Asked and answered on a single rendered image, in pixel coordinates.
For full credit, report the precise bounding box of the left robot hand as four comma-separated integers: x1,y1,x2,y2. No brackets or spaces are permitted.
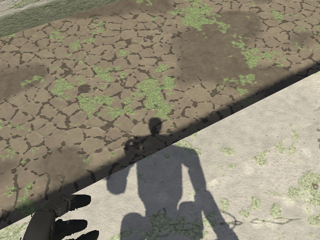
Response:
20,193,99,240

